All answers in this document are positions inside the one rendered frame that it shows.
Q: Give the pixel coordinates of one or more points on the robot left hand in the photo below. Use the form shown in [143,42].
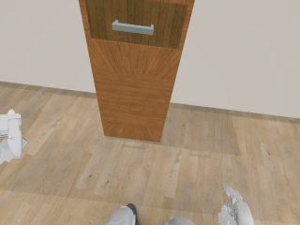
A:
[10,127]

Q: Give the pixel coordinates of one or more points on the handle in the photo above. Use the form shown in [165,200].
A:
[133,28]

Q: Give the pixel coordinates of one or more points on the drawer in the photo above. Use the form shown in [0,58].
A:
[167,18]

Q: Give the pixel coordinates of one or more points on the cabinet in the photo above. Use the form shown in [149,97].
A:
[134,82]

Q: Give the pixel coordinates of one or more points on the robot right hand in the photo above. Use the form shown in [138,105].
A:
[239,214]

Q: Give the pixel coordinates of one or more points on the robot left foot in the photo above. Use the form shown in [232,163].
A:
[134,210]

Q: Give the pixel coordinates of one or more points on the left robot shin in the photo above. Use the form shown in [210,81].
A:
[125,207]

